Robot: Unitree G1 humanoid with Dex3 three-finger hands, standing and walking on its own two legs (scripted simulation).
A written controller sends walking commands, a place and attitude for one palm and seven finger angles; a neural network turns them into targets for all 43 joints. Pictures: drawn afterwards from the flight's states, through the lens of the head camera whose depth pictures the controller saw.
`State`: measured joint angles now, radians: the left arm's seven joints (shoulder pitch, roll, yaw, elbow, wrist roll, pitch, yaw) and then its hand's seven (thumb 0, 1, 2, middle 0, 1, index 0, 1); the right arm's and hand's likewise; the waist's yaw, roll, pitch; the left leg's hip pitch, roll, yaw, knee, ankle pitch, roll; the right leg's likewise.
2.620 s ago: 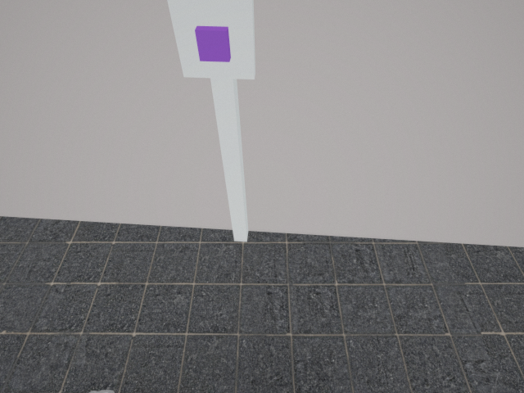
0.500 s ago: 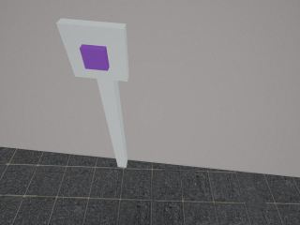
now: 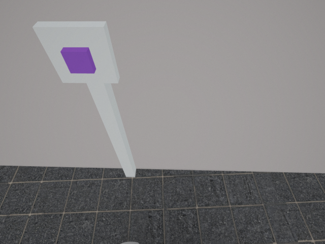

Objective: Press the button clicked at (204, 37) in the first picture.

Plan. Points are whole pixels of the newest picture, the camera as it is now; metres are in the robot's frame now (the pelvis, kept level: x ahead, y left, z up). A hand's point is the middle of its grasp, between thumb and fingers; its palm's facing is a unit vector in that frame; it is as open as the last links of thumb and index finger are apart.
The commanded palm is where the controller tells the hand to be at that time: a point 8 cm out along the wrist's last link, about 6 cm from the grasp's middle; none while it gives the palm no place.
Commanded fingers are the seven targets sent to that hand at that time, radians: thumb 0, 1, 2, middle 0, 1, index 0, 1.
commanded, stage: come to a stop and stand still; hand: left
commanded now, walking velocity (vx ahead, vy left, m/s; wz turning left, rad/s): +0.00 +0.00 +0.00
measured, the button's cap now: (79, 60) +0.55 +0.26 +0.15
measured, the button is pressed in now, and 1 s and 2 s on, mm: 0 0 0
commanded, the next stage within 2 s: look again from close up in 0.48 s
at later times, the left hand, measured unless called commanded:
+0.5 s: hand out of the picture -0.03 +0.19 -0.17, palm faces +0.04 -0.98 -0.20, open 7.3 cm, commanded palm none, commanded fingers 0.00 0.90 0.90 -0.20 -0.30 -0.20 -0.30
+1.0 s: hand out of the picture +0.07 +0.27 -0.15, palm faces +0.02 -0.94 -0.33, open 7.4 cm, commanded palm none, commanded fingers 0.00 0.90 0.90 -0.20 -0.30 -0.20 -0.30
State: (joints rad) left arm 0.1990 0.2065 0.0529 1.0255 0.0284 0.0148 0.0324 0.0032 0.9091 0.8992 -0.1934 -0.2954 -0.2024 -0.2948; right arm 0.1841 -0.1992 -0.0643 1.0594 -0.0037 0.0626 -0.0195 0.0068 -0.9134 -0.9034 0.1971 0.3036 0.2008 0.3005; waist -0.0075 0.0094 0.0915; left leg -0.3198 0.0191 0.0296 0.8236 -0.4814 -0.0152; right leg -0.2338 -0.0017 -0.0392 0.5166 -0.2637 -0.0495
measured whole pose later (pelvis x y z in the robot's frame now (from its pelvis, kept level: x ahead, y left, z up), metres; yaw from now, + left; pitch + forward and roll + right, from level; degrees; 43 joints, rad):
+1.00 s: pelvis -0.02 +0.03 +0.00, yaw -1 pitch -3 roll +0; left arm 0.18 0.31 0.02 1.00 0.01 -0.01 0.01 0.01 0.91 0.90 -0.20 -0.30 -0.21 -0.30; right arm 0.21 -0.31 -0.03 1.00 -0.02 -0.03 -0.02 0.01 -0.91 -0.90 0.20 0.30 0.20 0.30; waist 0.00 0.01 -0.02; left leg -0.15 0.00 0.05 0.49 -0.28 0.02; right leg -0.22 -0.01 -0.02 0.49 -0.22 0.00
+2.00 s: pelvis +0.06 +0.04 -0.01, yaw -1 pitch -4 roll -1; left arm 0.22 0.17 0.03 1.05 0.02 -0.01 0.04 0.01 0.92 0.90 -0.20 -0.30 -0.20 -0.30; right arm 0.33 -0.11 -0.02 1.14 0.01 -0.01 -0.04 0.01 -0.91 -0.90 0.20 0.30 0.20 0.30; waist -0.02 0.01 0.08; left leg -0.21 0.05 0.06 0.62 -0.35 0.00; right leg -0.24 -0.02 -0.16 0.59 -0.29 -0.04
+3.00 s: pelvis +0.05 +0.05 +0.00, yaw -3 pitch -2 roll +1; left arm 0.30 0.14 -0.02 1.10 0.01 -0.02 0.03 0.01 0.92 0.90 -0.20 -0.30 -0.20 -0.30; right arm 0.35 -0.14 0.03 1.08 -0.01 -0.02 -0.01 0.01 -0.91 -0.90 0.20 0.30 0.20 0.30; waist 0.00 0.04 0.00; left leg -0.17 0.00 0.12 0.45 -0.25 0.02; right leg -0.25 -0.06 -0.10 0.50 -0.22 -0.02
